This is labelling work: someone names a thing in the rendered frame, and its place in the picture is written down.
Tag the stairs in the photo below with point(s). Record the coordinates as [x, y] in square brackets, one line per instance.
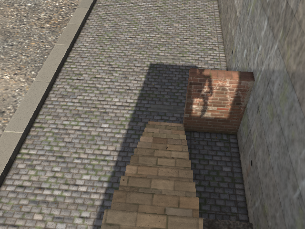
[157, 190]

